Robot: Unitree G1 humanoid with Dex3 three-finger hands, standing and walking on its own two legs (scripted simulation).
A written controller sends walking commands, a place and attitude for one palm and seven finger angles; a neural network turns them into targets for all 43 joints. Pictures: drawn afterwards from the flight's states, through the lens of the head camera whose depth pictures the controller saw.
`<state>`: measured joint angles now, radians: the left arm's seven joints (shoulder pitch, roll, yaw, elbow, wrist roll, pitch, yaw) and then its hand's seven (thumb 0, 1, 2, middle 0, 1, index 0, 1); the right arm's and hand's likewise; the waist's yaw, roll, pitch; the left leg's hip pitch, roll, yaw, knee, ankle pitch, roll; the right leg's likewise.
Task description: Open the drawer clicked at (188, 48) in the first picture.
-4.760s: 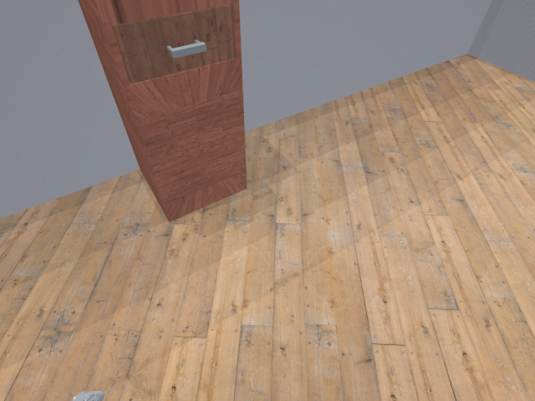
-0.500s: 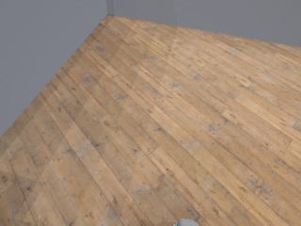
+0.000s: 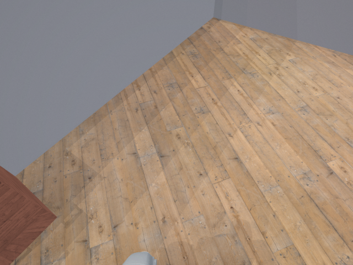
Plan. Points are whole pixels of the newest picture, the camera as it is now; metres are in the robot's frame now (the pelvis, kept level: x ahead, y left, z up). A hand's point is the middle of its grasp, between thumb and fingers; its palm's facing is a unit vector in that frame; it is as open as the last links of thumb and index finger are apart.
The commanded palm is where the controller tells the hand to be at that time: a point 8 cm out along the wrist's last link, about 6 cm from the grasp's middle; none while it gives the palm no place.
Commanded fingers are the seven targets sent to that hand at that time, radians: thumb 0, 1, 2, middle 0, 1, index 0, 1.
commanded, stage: turn to face it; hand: left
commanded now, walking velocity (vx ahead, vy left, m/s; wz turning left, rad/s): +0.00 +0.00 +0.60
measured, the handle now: out of the picture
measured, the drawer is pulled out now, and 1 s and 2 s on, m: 0.00 0.00 0.00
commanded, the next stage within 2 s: take the last steps up to it in 1.50 s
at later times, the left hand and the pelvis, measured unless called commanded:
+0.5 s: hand out of the picture +0.07 +0.26 -0.15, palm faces +0.27 -0.92 -0.29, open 7.4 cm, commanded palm none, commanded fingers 0.00 0.90 0.90 -0.20 -0.30 -0.20 -0.30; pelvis +0.01 +0.02 -0.01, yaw +16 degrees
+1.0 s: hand out of the picture -0.08 +0.21 -0.18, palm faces +0.59 -0.76 -0.27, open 7.4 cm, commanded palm none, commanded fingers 0.00 0.90 0.90 -0.20 -0.30 -0.20 -0.30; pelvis +0.01 +0.01 -0.02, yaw +36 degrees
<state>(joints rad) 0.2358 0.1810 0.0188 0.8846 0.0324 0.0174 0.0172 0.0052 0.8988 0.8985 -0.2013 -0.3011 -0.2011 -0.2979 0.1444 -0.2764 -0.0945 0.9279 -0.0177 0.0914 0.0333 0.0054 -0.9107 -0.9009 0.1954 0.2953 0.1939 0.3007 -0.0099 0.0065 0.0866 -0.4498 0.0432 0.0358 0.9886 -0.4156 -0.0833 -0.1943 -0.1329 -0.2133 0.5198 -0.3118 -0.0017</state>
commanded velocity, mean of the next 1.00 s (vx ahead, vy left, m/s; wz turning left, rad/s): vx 0.00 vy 0.00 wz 0.60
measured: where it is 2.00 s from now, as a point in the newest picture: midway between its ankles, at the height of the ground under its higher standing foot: outside the picture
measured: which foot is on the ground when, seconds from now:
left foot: up 0.00-0.12, down 0.14-0.56, up 0.58-0.98, down 1.00-1.00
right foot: down 0.00-0.14, up 0.16-0.54, down 0.56-1.00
